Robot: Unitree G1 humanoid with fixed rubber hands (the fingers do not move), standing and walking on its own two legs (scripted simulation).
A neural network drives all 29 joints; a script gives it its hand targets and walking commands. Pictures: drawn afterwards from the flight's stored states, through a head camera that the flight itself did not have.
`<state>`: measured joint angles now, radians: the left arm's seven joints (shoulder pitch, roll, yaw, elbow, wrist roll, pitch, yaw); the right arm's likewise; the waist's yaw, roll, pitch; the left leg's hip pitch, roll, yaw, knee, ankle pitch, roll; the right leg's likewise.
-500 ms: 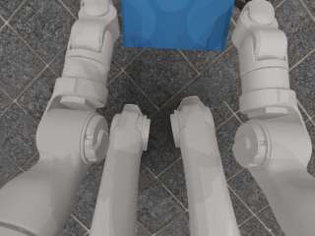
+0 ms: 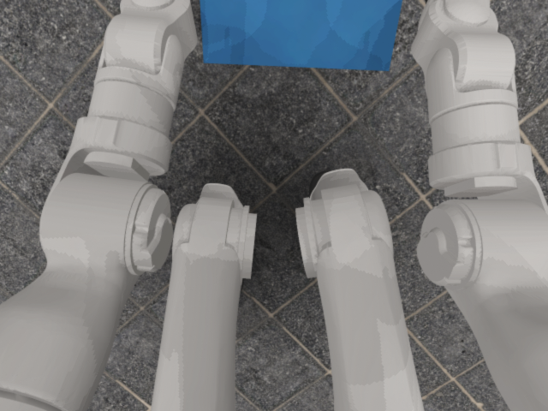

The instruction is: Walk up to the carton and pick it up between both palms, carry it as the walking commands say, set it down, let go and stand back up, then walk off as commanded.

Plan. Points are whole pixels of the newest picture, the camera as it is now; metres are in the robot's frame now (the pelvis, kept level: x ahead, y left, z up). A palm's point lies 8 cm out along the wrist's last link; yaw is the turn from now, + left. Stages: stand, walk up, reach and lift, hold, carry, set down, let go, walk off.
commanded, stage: set down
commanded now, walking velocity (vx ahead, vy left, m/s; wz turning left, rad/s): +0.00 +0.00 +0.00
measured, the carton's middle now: out of the picture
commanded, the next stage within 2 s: none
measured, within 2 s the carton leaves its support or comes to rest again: neither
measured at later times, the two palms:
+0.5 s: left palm out of the picture +0.58 +0.07 -0.19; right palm out of the picture +0.54 -0.22 -0.19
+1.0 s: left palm out of the picture +0.59 +0.07 -0.20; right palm out of the picture +0.54 -0.22 -0.20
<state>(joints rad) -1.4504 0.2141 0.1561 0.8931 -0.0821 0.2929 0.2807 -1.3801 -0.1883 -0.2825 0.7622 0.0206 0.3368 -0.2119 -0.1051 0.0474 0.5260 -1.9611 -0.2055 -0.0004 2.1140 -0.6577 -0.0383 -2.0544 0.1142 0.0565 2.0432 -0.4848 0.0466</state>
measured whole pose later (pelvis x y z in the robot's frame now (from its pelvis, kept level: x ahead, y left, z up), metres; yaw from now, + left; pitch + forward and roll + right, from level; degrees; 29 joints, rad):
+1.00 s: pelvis +0.03 +0.00 -0.04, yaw +2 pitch +33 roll -1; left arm -1.47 0.18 0.21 0.96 -0.01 0.18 0.17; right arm -1.35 -0.22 -0.43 0.84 0.00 0.21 -0.02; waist -0.12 0.06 0.42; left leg -2.14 -0.23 0.00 2.27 -0.71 -0.02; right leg -2.20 0.04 0.00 2.20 -0.58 0.02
